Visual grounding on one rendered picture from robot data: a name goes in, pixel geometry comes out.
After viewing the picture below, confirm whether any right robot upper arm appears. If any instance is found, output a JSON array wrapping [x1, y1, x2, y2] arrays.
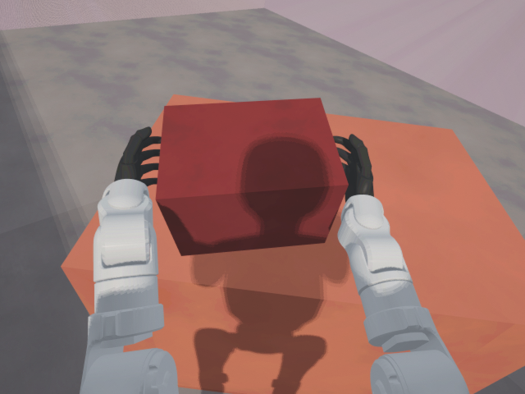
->
[[370, 350, 468, 394]]

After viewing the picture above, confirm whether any robot left forearm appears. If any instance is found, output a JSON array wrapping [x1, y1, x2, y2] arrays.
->
[[80, 179, 164, 394]]

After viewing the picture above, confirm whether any left robot upper arm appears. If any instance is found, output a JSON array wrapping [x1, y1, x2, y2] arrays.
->
[[81, 348, 179, 394]]

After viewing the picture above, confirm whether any robot right forearm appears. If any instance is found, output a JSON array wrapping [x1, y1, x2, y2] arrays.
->
[[338, 195, 469, 394]]

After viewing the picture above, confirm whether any carton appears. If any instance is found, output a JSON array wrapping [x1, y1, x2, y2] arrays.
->
[[156, 98, 349, 256]]

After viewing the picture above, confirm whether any robot right hand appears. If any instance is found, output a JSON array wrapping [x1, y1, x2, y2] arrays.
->
[[333, 134, 374, 202]]

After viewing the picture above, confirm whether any pedestal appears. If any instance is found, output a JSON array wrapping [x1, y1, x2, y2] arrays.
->
[[61, 94, 525, 394]]

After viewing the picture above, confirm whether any robot left hand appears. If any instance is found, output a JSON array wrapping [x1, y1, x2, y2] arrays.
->
[[115, 126, 162, 186]]

